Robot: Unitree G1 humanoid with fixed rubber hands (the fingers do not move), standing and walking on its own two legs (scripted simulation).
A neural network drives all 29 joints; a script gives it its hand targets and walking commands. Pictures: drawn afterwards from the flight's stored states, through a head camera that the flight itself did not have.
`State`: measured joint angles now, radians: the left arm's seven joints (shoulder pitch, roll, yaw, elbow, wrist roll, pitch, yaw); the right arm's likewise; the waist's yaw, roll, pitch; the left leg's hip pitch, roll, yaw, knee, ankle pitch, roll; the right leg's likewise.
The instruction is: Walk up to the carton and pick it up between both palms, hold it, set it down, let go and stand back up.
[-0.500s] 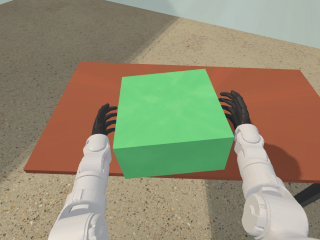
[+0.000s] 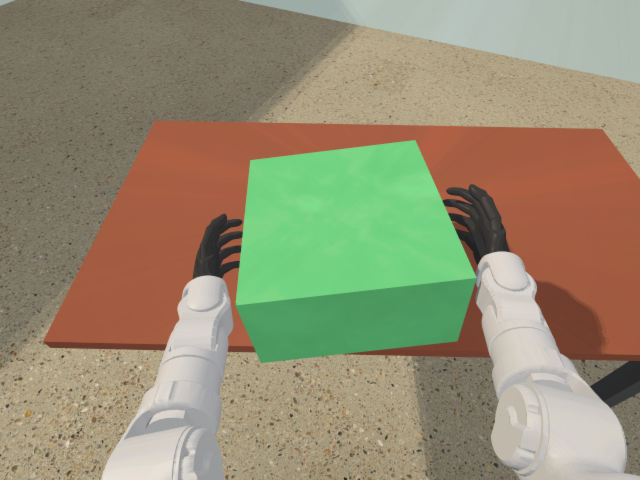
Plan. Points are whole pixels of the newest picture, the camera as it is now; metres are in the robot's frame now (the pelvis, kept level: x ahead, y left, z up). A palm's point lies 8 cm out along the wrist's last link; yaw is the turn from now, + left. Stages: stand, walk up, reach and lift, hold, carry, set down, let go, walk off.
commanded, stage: set down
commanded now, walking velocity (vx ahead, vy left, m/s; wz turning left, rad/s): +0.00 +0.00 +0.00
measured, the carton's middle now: (344, 242) +0.46 -0.04 +0.01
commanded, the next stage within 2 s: none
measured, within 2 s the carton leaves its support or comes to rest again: rests again in 0.76 s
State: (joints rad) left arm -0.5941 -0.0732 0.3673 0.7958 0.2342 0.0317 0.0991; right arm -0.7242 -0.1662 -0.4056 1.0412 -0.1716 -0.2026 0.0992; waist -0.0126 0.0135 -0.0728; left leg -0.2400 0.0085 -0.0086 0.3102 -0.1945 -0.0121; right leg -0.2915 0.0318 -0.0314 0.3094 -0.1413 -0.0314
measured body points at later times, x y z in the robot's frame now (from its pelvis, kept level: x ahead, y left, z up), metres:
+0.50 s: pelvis +0.00 +0.00 +0.00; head +0.04 -0.01 +0.45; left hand +0.39 +0.15 +0.03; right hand +0.41 -0.22 +0.06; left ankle -0.03 +0.13 -0.75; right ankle +0.00 -0.09 -0.75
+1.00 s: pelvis +0.00 +0.00 +0.00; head +0.07 -0.01 +0.44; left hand +0.40 +0.15 +0.02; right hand +0.41 -0.22 +0.04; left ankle -0.03 +0.13 -0.75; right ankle +0.00 -0.09 -0.75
